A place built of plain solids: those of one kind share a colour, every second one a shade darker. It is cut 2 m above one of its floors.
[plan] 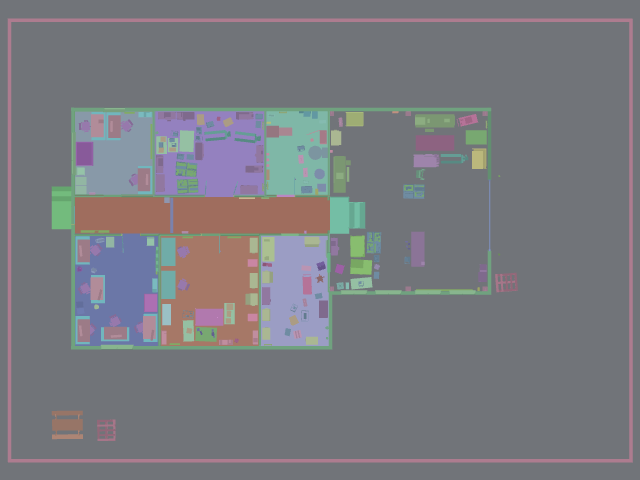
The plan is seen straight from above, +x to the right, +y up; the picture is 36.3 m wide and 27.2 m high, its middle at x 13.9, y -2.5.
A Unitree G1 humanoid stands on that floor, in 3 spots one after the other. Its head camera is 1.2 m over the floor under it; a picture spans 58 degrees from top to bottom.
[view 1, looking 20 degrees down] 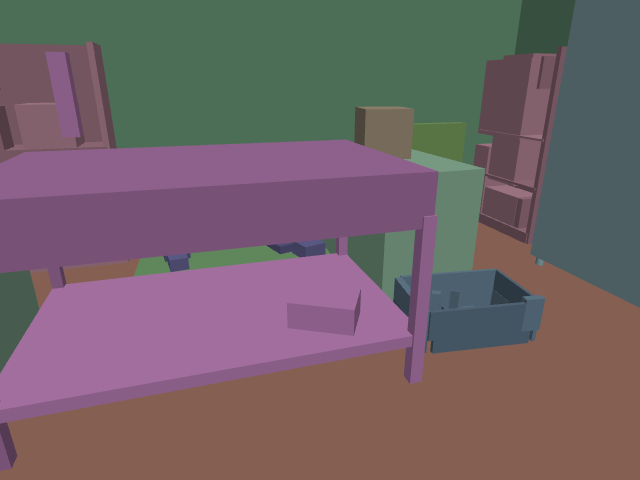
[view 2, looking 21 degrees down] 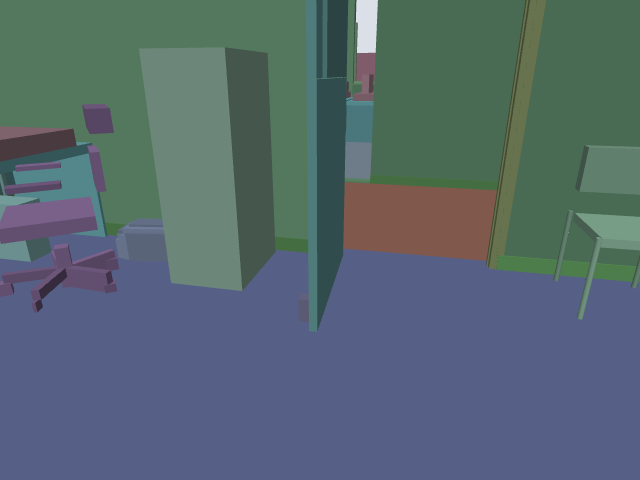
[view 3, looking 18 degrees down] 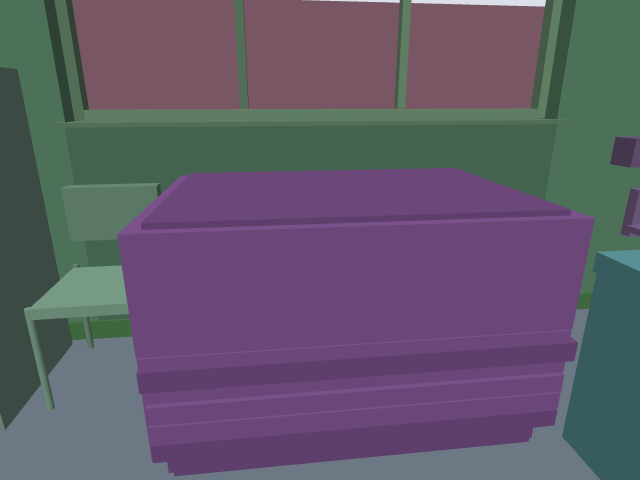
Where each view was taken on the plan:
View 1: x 7.70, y -5.05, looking -107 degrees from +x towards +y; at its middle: steel_blocks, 2.82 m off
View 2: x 3.20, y -5.05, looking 103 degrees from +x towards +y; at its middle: door_leaf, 2.06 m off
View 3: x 2.15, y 2.10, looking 173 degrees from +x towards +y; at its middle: plan_chest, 1.21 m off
